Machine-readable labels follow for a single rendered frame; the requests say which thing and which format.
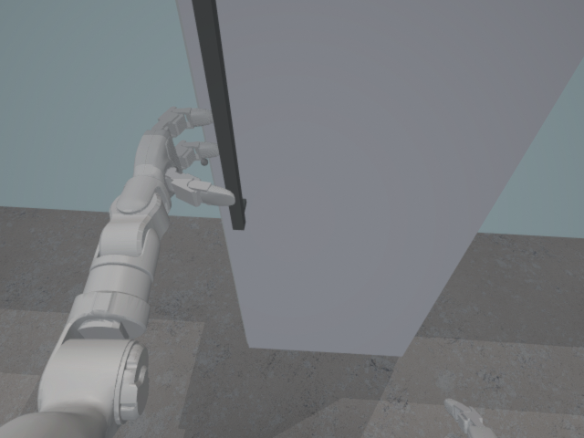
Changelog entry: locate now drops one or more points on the fridge door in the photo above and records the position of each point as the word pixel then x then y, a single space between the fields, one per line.
pixel 373 138

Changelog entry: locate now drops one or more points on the left robot forearm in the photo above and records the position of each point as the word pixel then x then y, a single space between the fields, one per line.
pixel 114 303

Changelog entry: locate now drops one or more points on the robot right hand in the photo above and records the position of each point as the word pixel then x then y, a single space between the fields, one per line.
pixel 468 419

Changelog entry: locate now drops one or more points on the handle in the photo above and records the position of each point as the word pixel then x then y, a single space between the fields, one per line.
pixel 206 18

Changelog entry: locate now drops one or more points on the robot left hand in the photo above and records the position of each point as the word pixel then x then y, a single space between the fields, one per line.
pixel 156 156

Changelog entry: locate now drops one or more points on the left robot upper arm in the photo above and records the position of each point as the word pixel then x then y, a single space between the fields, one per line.
pixel 92 387

